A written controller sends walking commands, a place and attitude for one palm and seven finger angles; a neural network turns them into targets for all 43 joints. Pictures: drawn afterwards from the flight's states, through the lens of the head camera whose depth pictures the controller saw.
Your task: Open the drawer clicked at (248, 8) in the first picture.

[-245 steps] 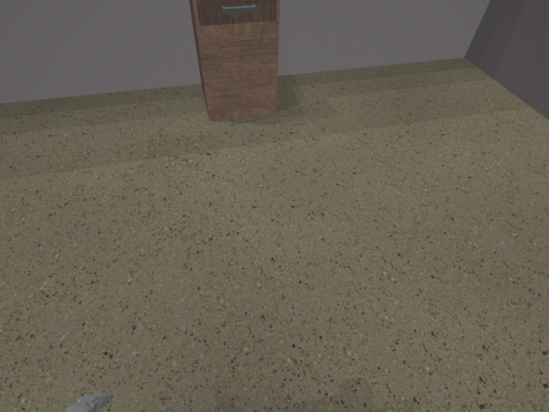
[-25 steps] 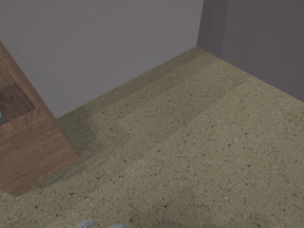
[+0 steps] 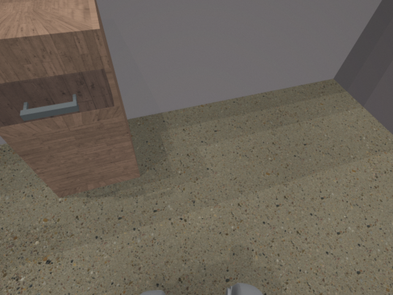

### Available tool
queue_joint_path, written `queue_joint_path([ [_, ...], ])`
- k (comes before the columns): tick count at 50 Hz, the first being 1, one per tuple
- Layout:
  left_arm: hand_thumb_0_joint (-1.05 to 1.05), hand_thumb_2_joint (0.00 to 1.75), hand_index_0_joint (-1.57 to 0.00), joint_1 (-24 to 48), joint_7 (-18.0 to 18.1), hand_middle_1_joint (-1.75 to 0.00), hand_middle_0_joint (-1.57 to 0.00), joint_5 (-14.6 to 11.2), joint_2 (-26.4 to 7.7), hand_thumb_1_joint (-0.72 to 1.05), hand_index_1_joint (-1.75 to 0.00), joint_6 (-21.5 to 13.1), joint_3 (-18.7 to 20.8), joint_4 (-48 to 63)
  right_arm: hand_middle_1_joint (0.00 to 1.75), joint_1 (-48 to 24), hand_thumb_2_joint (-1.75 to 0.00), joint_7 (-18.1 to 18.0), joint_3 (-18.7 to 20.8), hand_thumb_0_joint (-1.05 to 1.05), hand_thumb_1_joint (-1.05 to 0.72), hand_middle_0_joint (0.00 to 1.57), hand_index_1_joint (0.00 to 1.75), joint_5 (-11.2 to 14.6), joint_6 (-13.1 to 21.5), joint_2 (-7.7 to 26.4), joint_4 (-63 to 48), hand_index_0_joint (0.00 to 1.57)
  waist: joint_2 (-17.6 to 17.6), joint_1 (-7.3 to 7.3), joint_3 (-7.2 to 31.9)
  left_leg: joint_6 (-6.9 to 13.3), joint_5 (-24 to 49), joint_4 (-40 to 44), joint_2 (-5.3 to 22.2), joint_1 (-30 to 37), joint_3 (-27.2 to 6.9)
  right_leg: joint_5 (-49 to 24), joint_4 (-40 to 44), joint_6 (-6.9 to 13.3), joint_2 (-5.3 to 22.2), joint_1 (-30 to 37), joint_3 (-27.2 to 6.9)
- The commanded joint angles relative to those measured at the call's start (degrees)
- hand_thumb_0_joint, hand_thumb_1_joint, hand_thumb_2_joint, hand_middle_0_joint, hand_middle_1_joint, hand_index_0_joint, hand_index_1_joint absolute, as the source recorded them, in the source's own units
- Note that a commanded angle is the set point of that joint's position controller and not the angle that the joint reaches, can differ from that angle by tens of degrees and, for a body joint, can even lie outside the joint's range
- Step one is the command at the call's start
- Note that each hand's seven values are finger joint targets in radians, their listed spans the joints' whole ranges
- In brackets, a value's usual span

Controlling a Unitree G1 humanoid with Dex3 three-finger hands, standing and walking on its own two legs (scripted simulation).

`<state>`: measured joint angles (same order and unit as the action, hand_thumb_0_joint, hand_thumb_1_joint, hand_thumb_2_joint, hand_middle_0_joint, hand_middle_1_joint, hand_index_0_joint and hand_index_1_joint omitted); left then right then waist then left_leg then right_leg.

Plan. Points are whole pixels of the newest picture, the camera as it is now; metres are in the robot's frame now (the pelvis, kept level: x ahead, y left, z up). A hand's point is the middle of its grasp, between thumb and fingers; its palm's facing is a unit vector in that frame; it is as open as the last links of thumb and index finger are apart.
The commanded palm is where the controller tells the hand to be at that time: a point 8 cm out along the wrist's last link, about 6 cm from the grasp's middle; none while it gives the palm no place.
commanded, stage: turn to face it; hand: left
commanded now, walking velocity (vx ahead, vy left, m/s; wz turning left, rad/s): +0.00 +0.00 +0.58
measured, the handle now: (50, 105) +0.65 +0.53 -0.11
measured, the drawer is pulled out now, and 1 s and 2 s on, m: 0.00 0.00 0.00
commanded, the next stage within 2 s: take the last steps up to it in 0.48 s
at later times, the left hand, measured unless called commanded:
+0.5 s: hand out of the picture +0.01 +0.13 -0.14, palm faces +0.29 -0.92 -0.27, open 7.4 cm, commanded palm none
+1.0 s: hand out of the picture -0.05 +0.18 -0.16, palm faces +0.39 -0.90 -0.20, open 7.4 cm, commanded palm none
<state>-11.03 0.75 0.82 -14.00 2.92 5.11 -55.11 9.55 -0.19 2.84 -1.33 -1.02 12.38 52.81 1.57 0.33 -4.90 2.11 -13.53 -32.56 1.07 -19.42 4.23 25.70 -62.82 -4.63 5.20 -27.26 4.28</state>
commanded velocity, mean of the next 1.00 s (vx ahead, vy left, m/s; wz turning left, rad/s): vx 0.13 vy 0.02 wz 0.24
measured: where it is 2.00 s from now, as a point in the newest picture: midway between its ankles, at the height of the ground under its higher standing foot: (166, 273)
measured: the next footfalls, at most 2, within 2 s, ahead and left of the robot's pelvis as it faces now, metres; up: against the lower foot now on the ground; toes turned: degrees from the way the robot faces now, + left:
right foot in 0.24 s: +0.06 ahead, -0.15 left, +0.00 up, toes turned +6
left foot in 0.70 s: -0.06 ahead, +0.07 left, +0.00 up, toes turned +23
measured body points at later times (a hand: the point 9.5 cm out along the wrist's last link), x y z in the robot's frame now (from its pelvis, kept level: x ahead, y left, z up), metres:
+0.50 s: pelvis -0.01 -0.07 +0.01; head +0.02 -0.09 +0.46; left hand -0.01 +0.18 -0.12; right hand +0.14 -0.30 -0.15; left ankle -0.07 +0.08 -0.65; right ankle +0.02 -0.16 -0.73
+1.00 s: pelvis +0.00 -0.01 +0.01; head +0.00 +0.00 +0.46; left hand -0.07 +0.23 -0.14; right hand +0.07 -0.23 -0.14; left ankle -0.09 +0.05 -0.73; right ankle +0.08 -0.12 -0.68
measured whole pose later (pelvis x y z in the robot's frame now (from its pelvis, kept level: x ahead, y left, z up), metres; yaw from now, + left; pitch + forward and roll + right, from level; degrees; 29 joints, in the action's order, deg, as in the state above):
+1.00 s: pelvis +0.00 -0.01 +0.01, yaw +21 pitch -1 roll +0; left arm -14.1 -0.6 1.3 -12.0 1.1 2.6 -60.2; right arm 19.6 -1.3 1.3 -1.0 1.9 9.0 61.6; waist 1.3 0.4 -2.0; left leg 2.6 -15.7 -18.4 -2.0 -1.7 2.6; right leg 18.4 -50.2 -3.1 5.8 -26.3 3.9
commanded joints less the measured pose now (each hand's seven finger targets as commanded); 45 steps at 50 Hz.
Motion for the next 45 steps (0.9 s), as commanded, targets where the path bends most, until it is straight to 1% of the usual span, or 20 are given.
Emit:
queue_joint_path([
  [1,0.00,0.90,-0.20,0.21,0.04,-0.30,-0.20,-0.12,-3.71,0.90,-0.30,-1.32,0.28,5.82,0.30,1.92,-0.90,-0.47,3.02,0.00,-0.90,0.20,0.30,0.06,0.77,11.50,-3.86,0.20,-8.33,-1.68,9.76,7.46,19.04,13.17,13.42,11.93,-16.53,-1.46,3.74,-0.66,0.17,-2.55,-3.07],
  [5,0.00,0.90,-0.20,2.12,0.36,-0.30,-0.20,-0.28,-3.44,0.90,-0.30,-1.40,-0.08,7.50,0.30,2.73,-0.90,-0.12,3.67,0.00,-0.90,0.20,0.30,-0.11,-0.04,12.32,-3.54,0.20,-9.79,-2.84,8.47,7.99,19.05,12.16,12.87,10.77,-19.74,0.79,12.49,-0.49,-1.61,1.04,-2.73],
  [10,0.00,0.90,-0.20,-4.46,0.77,-0.30,-0.20,-0.56,-4.33,0.90,-0.30,-2.22,-0.20,6.86,0.30,-1.10,-0.90,0.37,4.11,0.00,-0.90,0.20,0.30,0.17,-0.82,12.22,-4.90,0.20,-10.50,0.23,9.89,5.08,17.98,7.26,9.04,4.53,-20.37,-7.98,31.45,0.52,-4.05,14.50,-1.25],
  [11,0.00,0.90,-0.20,-6.81,1.02,-0.30,-0.20,-0.42,-5.66,0.90,-0.30,-2.64,0.16,6.50,0.30,-1.61,-0.90,0.50,3.96,0.00,-0.90,0.20,0.30,0.55,-0.88,10.60,-5.55,0.20,-7.28,1.59,9.90,2.63,11.92,3.57,6.62,-1.10,-19.01,-12.35,40.10,1.17,-1.67,21.30,-3.05],
  [12,0.00,0.90,-0.20,-7.82,1.43,-0.30,-0.20,0.62,-10.66,0.90,-0.30,-3.16,1.12,6.64,0.30,-1.14,-0.90,0.86,3.35,0.00,-0.90,0.20,0.30,1.08,-1.00,6.65,-6.53,0.20,7.47,2.11,8.85,-2.05,-3.16,-7.72,-0.78,-12.52,-11.26,-11.06,47.44,5.48,11.45,27.14,-16.90],
  [13,0.00,0.90,-0.20,-6.09,1.31,-0.30,-0.20,0.83,-14.21,0.90,-0.30,-2.99,1.26,8.02,0.30,-2.22,-0.90,0.96,3.19,0.00,-0.90,0.20,0.30,0.62,-0.96,5.77,-8.00,0.20,16.03,2.25,6.97,-4.27,-19.18,-20.66,-4.60,-15.16,-6.34,-17.32,49.12,11.86,22.79,20.95,-25.27],
  [14,0.00,0.90,-0.20,-4.24,1.57,-0.30,-0.20,0.45,-12.00,0.90,-0.30,-3.47,1.16,8.34,0.30,-2.63,-0.90,0.86,3.67,0.00,-0.90,0.20,0.30,-0.07,-1.65,8.24,-7.01,0.20,16.68,1.86,5.43,-3.72,-18.64,-28.74,-1.79,-13.48,-10.03,-18.19,49.33,13.07,21.55,14.64,-24.22],
  [15,0.00,0.90,-0.20,-1.48,1.71,-0.30,-0.20,0.41,-10.19,0.90,-0.30,-3.20,0.70,8.91,0.30,-1.99,-0.90,0.95,3.93,0.00,-0.90,0.20,0.30,0.11,-2.13,7.87,-6.23,0.20,11.63,-0.19,3.20,-3.84,-15.70,-34.36,-1.17,-13.33,-9.45,-18.58,48.11,12.77,19.18,12.16,-20.77],
  [16,0.00,0.90,-0.20,1.44,1.51,-0.30,-0.20,0.40,-8.44,0.90,-0.30,-3.35,-0.09,9.25,0.30,-0.59,-0.90,1.30,3.66,0.00,-0.90,0.20,0.30,0.03,-2.35,7.05,-4.31,0.20,6.54,-1.68,1.85,-4.44,-11.01,-37.26,-0.39,-13.03,-8.56,-21.34,46.06,11.61,14.95,12.21,-13.78],
  [18,0.00,0.90,-0.20,0.78,1.33,-0.30,-0.20,0.39,-6.88,0.90,-0.30,-3.87,-0.63,9.09,0.30,1.03,-0.90,1.58,3.05,0.00,-0.90,0.20,0.30,0.09,-2.32,6.07,-2.93,0.20,7.53,-1.61,3.15,-5.62,-7.60,-37.37,-0.16,-12.65,-6.40,-28.43,43.89,10.56,11.93,15.47,-7.59],
  [28,0.00,0.90,-0.20,-8.48,1.29,-0.30,-0.20,1.12,-9.97,0.90,-0.30,-3.48,0.20,2.94,0.30,-5.60,-0.90,0.87,1.03,0.00,-0.90,0.20,0.30,1.07,-1.60,4.10,-2.53,0.20,9.55,3.29,6.49,-5.68,-14.58,-13.31,-0.27,-4.06,-1.31,-40.76,40.91,13.69,14.60,24.12,-6.23],
  [30,0.00,0.90,-0.20,-8.37,1.21,-0.30,-0.20,1.06,-9.60,0.90,-0.30,-3.39,0.16,1.58,0.30,-3.88,-0.90,0.59,0.62,0.00,-0.90,0.20,0.30,1.19,-1.20,3.67,-1.71,0.20,10.62,2.73,7.67,-5.05,-13.26,-7.24,-0.71,-0.08,-0.39,-37.98,40.59,12.90,14.66,23.96,-6.46],
  [32,0.00,0.90,-0.20,-6.69,1.07,-0.30,-0.20,0.63,-9.47,0.90,-0.30,-3.21,0.23,0.82,0.30,0.22,-0.90,0.40,0.24,0.00,-0.90,0.20,0.30,0.78,-0.42,3.93,-0.20,0.20,9.44,0.73,8.51,-4.24,-6.62,3.52,-0.56,8.07,0.66,-25.22,39.64,10.22,13.61,19.49,-5.38],
  [33,0.00,0.90,-0.20,-5.35,0.81,-0.30,-0.20,0.15,-8.57,0.90,-0.30,-2.96,0.11,0.72,0.30,3.11,-0.90,0.37,0.36,0.00,-0.90,0.20,0.30,0.63,0.16,5.03,0.91,0.20,6.23,-1.05,8.22,-3.37,-2.79,10.84,0.28,14.80,0.29,-14.54,37.49,7.79,11.57,13.70,-2.95],
  [34,0.00,0.90,-0.20,-5.32,0.36,-0.30,-0.20,-0.25,-5.93,0.90,-0.30,-2.66,-0.36,1.47,0.30,5.34,-0.90,0.22,1.14,0.00,-0.90,0.20,0.30,0.13,0.75,8.89,1.52,0.20,-5.54,-2.05,8.50,-0.21,-5.48,15.61,8.10,21.35,-9.75,-3.80,29.31,4.61,6.42,4.43,1.28],
  [35,0.00,0.90,-0.20,-3.19,-0.33,-0.30,-0.20,0.12,-2.58,0.90,-0.30,-2.59,-1.31,3.56,0.30,8.16,-0.90,0.19,2.18,0.00,-0.90,0.20,0.30,-0.27,0.48,14.04,1.56,0.20,-18.96,-3.62,5.87,5.17,-7.71,19.51,19.39,23.00,-23.85,7.17,16.74,2.07,0.07,-6.77,5.84],
  [36,0.00,0.90,-0.20,1.72,-0.22,-0.30,-0.20,0.83,-3.40,0.90,-0.30,-2.34,-1.47,4.68,0.30,9.47,-0.90,-0.16,2.23,0.00,-0.90,0.20,0.30,-0.36,0.36,13.79,2.36,0.20,-18.11,-5.66,2.09,9.22,-14.70,23.18,21.37,16.58,-27.53,8.66,9.00,2.56,0.29,-8.78,1.79],
  [38,0.00,0.90,-0.20,2.10,-1.09,-0.30,-0.20,0.88,-3.37,0.90,-0.30,-2.47,-1.14,3.03,0.30,6.21,-0.90,-0.90,0.97,0.00,-0.90,0.20,0.30,-0.11,1.11,9.48,2.34,0.20,-13.58,-2.84,-3.65,8.53,-16.83,24.35,16.72,11.80,-22.83,0.20,2.21,3.15,1.37,-10.53,-2.08],
  [41,0.00,0.90,-0.20,-3.18,-1.74,-0.30,-0.20,0.81,-2.45,0.90,-0.30,-3.02,-1.75,-0.60,0.30,5.90,-0.90,-1.11,0.22,0.00,-0.90,0.20,0.30,0.34,2.66,7.05,2.74,0.20,-10.01,-0.63,-0.81,7.18,-3.39,22.96,11.96,13.46,-14.68,-6.68,2.07,2.34,1.27,-7.01,-1.00],
  [45,0.00,0.90,-0.20,-0.35,-1.49,-0.30,-0.20,0.71,-1.73,0.90,-0.30,-3.33,-2.22,-0.40,0.30,11.71,-0.90,-1.37,0.41,0.00,-0.90,0.20,0.30,0.52,3.67,5.68,5.56,0.20,-6.93,-1.71,-0.74,9.03,7.50,22.09,12.95,18.16,-14.13,-7.62,8.07,1.64,1.44,-7.90,-0.84],
])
